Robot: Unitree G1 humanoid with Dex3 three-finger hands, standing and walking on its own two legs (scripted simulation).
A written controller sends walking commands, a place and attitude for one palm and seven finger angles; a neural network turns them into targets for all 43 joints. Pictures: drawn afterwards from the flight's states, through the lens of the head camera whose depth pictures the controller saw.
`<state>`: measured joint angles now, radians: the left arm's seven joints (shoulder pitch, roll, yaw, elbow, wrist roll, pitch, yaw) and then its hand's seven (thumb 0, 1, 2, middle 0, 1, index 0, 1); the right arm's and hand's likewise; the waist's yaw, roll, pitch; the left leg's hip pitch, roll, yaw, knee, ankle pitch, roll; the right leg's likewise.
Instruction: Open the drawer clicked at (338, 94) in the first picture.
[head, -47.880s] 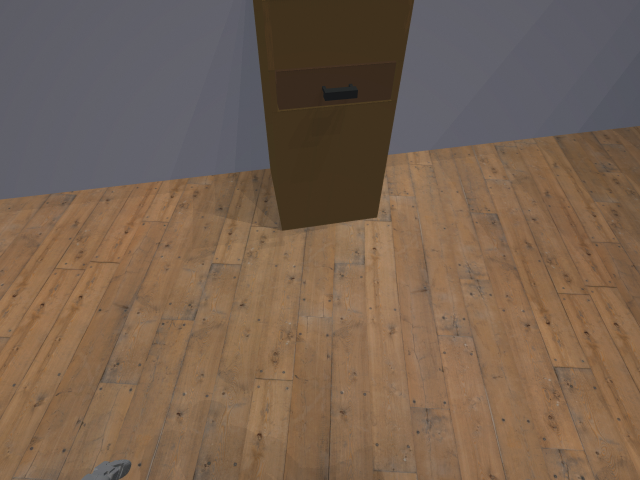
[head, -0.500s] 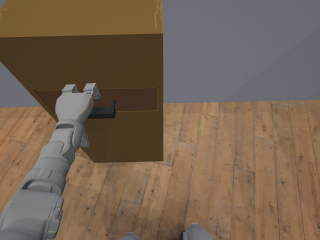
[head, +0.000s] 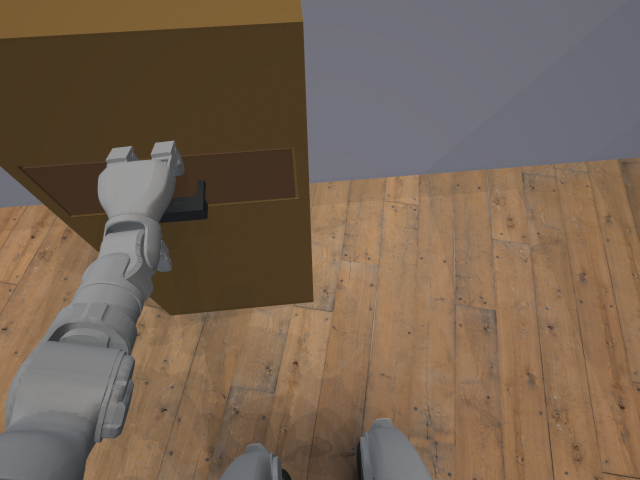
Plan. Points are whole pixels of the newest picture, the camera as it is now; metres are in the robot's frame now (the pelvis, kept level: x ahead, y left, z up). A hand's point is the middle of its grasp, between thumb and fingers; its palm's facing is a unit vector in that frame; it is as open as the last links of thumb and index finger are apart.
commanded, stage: move the hooked fingers above the handle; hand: left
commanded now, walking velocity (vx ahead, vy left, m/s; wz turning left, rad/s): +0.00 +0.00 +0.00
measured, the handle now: (172, 198) +0.54 +0.20 -0.06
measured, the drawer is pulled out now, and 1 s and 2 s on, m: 0.00 0.00 0.00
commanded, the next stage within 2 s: none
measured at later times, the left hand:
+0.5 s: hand (154, 217) +0.47 +0.20 -0.01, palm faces -0.06 -0.04 -1.00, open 13.8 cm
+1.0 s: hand (168, 204) +0.49 +0.18 -0.01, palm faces -0.02 -0.05 -1.00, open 13.8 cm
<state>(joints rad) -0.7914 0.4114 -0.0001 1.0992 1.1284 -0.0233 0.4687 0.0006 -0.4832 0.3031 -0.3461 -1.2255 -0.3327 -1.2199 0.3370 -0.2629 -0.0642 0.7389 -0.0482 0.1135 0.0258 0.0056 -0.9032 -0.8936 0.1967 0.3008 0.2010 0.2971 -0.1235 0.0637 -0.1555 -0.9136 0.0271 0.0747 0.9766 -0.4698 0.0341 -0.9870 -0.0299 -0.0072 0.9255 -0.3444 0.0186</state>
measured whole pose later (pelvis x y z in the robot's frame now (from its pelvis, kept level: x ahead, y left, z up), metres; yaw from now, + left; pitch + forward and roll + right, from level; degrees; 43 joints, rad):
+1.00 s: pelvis +0.01 -0.01 +0.00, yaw +0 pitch +24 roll +0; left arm -0.75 0.42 0.02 1.04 1.15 -0.12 0.46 0.00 -0.48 0.30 -0.36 -1.22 -0.32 -1.20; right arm 0.31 -0.27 -0.06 0.72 -0.05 0.11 0.01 0.00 -0.90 -0.89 0.20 0.30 0.20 0.30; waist -0.12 0.05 -0.16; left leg -0.90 0.03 0.06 0.97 -0.48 0.02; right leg -0.98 -0.02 -0.02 0.93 -0.37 0.00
